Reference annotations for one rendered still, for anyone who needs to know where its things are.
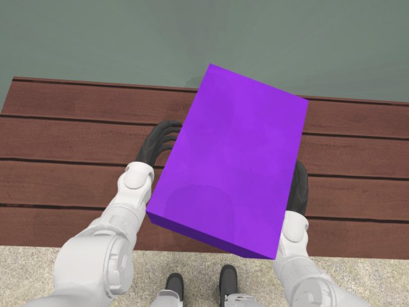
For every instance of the robot left upper arm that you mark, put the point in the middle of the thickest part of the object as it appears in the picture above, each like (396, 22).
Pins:
(90, 272)

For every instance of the robot left foot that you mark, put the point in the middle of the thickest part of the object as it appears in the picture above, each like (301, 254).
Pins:
(175, 283)

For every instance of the carton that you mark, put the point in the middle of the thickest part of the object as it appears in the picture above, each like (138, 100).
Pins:
(227, 179)

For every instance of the robot right upper arm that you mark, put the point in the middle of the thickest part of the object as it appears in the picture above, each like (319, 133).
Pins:
(319, 292)

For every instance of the robot right forearm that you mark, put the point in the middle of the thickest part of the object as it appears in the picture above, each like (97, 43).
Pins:
(292, 265)

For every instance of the robot left forearm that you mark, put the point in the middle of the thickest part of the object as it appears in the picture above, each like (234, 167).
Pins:
(125, 213)

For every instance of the left robot shin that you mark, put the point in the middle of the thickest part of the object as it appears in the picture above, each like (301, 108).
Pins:
(168, 292)

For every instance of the robot right hand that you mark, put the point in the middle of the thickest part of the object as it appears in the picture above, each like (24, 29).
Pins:
(298, 195)

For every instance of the robot left hand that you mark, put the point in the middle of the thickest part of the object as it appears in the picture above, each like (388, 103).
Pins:
(153, 144)

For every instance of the table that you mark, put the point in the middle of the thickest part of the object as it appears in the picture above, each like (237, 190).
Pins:
(64, 144)

